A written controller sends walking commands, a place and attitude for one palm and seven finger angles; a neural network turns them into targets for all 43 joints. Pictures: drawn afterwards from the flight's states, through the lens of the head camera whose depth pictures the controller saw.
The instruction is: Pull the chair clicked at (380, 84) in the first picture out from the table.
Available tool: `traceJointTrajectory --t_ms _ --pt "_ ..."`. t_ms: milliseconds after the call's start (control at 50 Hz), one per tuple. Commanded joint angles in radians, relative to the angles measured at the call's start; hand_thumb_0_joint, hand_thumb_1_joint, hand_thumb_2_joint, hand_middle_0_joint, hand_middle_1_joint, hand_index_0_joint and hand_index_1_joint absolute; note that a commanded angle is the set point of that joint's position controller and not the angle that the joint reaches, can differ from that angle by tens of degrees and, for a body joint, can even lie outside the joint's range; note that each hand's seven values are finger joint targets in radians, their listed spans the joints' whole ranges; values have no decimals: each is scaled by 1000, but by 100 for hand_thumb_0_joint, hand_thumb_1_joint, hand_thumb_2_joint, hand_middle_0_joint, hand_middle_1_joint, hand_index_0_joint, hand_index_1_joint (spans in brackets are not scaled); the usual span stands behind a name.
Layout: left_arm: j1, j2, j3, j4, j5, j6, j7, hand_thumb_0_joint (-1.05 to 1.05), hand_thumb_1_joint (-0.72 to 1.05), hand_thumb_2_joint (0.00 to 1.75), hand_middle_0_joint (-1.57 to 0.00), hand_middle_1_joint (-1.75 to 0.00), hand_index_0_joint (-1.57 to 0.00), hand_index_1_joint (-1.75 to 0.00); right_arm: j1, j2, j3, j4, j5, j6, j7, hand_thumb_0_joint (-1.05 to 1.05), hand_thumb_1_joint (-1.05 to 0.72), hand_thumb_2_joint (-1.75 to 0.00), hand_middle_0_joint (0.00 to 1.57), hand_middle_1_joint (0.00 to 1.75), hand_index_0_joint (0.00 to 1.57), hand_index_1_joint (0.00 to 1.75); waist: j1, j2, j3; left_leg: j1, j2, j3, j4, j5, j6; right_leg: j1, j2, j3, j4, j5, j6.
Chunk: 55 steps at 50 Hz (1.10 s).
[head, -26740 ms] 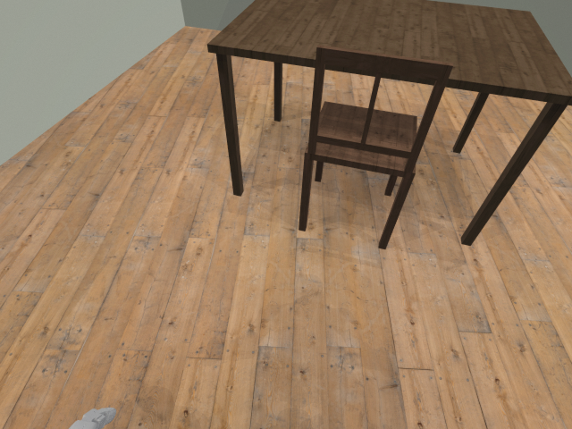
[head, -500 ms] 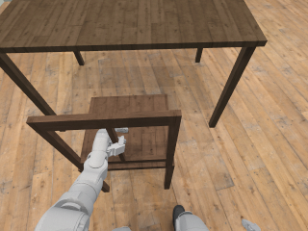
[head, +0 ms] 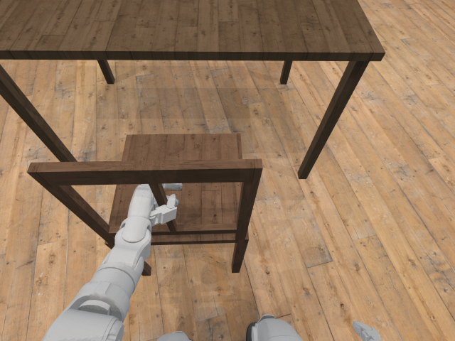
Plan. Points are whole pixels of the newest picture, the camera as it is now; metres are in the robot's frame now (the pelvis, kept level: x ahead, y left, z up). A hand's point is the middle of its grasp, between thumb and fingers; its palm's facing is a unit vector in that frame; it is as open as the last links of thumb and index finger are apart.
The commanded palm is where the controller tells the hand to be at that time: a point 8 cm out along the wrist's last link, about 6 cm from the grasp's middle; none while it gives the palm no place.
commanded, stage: step backward, pulling the chair out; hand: left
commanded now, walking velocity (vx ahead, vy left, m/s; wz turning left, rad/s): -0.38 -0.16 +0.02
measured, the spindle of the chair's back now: (165, 207) +0.38 +0.14 -0.10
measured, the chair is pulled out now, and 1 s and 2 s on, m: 0.32 0.52 0.65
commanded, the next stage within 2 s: stop walking, hand still on the chair in 0.92 s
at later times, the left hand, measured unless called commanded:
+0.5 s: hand (172, 248) +0.28 +0.10 -0.06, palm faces -0.07 -0.98 -0.16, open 4.9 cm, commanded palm +0.27 +0.16 -0.05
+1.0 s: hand (170, 317) +0.16 +0.10 -0.05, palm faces -0.05 -0.99 -0.15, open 4.9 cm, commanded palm +0.15 +0.15 -0.05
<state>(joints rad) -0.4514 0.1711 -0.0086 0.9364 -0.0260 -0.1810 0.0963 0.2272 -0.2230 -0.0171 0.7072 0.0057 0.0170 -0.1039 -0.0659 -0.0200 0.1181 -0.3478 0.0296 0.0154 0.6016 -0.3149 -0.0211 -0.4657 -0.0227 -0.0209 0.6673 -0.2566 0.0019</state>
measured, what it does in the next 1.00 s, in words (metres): walks backwards: right foot, then left foot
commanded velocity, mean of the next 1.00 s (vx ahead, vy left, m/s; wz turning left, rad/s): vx -0.33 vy -0.04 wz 0.04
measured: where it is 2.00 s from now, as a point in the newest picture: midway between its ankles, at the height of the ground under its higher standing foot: outside the picture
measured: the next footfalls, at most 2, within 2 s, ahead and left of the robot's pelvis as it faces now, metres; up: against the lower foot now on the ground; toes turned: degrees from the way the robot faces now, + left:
right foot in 0.04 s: +0.04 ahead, -0.12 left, +0.00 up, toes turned -2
left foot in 0.38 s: -0.05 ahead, +0.14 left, +0.00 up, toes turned +0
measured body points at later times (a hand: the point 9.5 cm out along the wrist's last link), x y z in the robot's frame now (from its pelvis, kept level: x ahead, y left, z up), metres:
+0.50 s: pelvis -0.09 +0.00 +0.01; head +0.01 +0.01 +0.44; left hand +0.28 +0.16 -0.04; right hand +0.01 -0.28 -0.11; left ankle -0.09 +0.14 -0.73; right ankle -0.01 -0.12 -0.72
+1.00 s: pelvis -0.20 +0.00 +0.00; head -0.12 -0.01 +0.45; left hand +0.16 +0.15 -0.04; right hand -0.11 -0.30 -0.12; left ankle -0.24 +0.12 -0.73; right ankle -0.11 -0.13 -0.73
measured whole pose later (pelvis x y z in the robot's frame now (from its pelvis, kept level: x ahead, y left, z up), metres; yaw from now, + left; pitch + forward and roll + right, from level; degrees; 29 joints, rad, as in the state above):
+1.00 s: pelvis -0.20 +0.00 +0.00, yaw +1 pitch +3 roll +1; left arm -0.52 0.14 0.00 1.01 -0.04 -0.15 0.09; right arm 0.20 -0.30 -0.02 0.76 0.03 0.00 -0.13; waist -0.08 -0.01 0.13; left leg -0.24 0.01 0.01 0.52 -0.34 -0.01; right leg -0.44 -0.06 -0.04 0.52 -0.12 0.01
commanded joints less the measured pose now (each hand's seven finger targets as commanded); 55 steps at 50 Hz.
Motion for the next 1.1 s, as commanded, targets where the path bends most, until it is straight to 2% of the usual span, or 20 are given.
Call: traceJointTrajectory --t_ms 0,60,120,140,200,320,400,460,520,560,620,640,680,720,760,860,920,960,1020,1080 --pt "-352 66 -1 -199 31 -97 -2 0 90 90 -50 -145 -50 -145 41 -142 -55 -55 -12 -34 12 0 -90 -90 20 30 20 30 15 161 -370 284 291 -185 -37 876 103 148 -25 35 -92 118 -18" --pt "-386 115 18 -142 52 -126 -5 0 90 90 -50 -145 -50 -145 88 -155 -61 -16 -6 -36 13 0 -90 -90 20 30 20 30 -10 129 -455 343 213 -83 60 907 35 250 -53 52 -219 579 -24" --pt "-365 193 78 -88 34 -134 -2 0 90 90 -50 -145 -50 -145 47 -142 -69 -27 15 -38 -13 0 -90 -90 20 30 20 30 1 -89 -526 36 68 -7 151 123 -31 529 -220 189 -170 1117 -74" --pt "-313 210 90 -42 29 -116 -5 0 90 90 -50 -145 -50 -145 28 -145 -62 -27 20 -41 -16 0 -90 -90 20 30 20 30 25 -89 -508 -32 44 -38 193 -76 -27 529 -273 214 -179 1134 -100" --pt "-302 209 97 -67 28 -95 -3 0 90 90 -50 -145 -50 -145 -30 -131 -38 -43 18 -46 -13 0 -90 -90 20 30 20 30 50 -45 -475 -75 31 -104 233 -182 -24 448 -315 212 -204 856 -114" --pt "-223 158 58 -152 5 -48 -3 0 90 90 -50 -145 -50 -145 -2 -151 -32 -69 19 -22 -32 0 -90 -90 20 30 20 30 25 -134 -497 50 44 -52 -66 46 -15 477 -218 118 -184 777 -50" --pt "-249 94 2 -244 -7 -47 -11 0 90 90 -50 -145 -50 -145 5 -177 -54 -116 23 5 -27 0 -90 -90 20 30 20 30 22 34 -470 183 191 -105 -163 531 51 338 -45 41 -127 442 29" --pt "-292 95 2 -311 12 -56 -12 0 90 90 -50 -145 -50 -145 -14 -147 -48 -120 -11 3 -14 0 -90 -90 20 30 20 30 19 321 -448 207 266 -149 -200 703 92 235 -15 18 27 59 8" --pt "-311 79 6 -267 14 -59 -5 0 90 90 -50 -145 -50 -145 -11 -137 -47 -103 -18 -13 3 0 -90 -90 20 30 20 30 33 285 -346 173 318 -171 -174 699 133 165 -8 30 52 -137 -9" --pt "-343 95 18 -208 18 -71 0 0 90 90 -50 -145 -50 -145 24 -143 -52 -65 -16 -28 9 0 -90 -90 20 30 20 30 17 202 -352 311 310 -170 -79 862 115 146 -8 38 -93 -3 -10" --pt "-367 130 36 -130 40 -105 -5 0 90 90 -50 -145 -50 -145 37 -148 -58 -22 -11 -40 9 0 -90 -90 20 30 20 30 13 150 -398 325 228 -94 29 783 53 229 -37 45 -261 384 -9" --pt "-362 169 54 -97 43 -109 -6 0 90 90 -50 -145 -50 -145 37 -153 -57 -9 -8 -40 0 0 -90 -90 20 30 20 30 12 107 -384 252 187 -51 53 669 23 276 -79 56 -257 613 -15" --pt "-346 242 108 -41 26 -106 0 0 90 90 -50 -145 -50 -145 28 -148 -67 -5 18 -48 -17 0 -90 -90 20 30 20 30 11 -163 -481 31 39 12 194 4 -35 481 -229 203 -214 1067 -67" --pt "-314 224 111 13 21 -82 -11 0 90 90 -50 -145 -50 -145 -57 -136 -55 -34 26 -59 -12 0 -90 -90 20 30 20 30 67 -143 -437 -47 8 -99 384 -225 -22 363 -317 238 -247 761 -91" --pt "-286 211 108 7 20 -63 -6 0 90 90 -50 -145 -50 -145 -42 -130 -32 -16 17 -61 -12 0 -90 -90 20 30 20 30 62 -37 -424 -50 9 -110 336 -207 -26 365 -316 213 -245 644 -142" --pt "-236 177 94 -10 5 -29 2 0 90 90 -50 -145 -50 -145 -3 -147 -18 -35 26 -58 -24 0 -90 -90 20 30 20 30 55 -158 -445 18 -8 -50 72 -143 -23 433 -269 159 -245 588 -111" --pt "-259 121 36 -70 -9 -23 -6 0 90 90 -50 -145 -50 -145 30 -158 -22 -47 26 -48 -34 0 -90 -90 20 30 20 30 26 -132 -451 155 44 -14 -214 107 -7 400 -202 108 -193 468 -54" --pt "-272 83 9 -117 -17 -25 -12 0 90 90 -50 -145 -50 -145 21 -198 -40 -82 21 -37 -33 0 -90 -90 20 30 20 30 43 123 -401 200 214 -167 -246 443 78 272 -50 19 -78 259 18" --pt "-454 74 -10 -390 -9 -52 -24 0 90 90 -50 -145 -50 -145 -32 -136 -26 -120 -5 -45 -6 0 -90 -90 20 30 20 30 37 324 -383 242 304 -223 -230 681 143 171 -30 22 103 -135 4" --pt "-292 46 -7 -317 -11 -13 -15 0 90 90 -50 -145 -50 -145 5 -146 -31 -106 11 -54 9 0 -90 -90 20 30 20 30 55 224 -308 276 271 -173 -150 640 138 194 -13 22 -56 -107 -13"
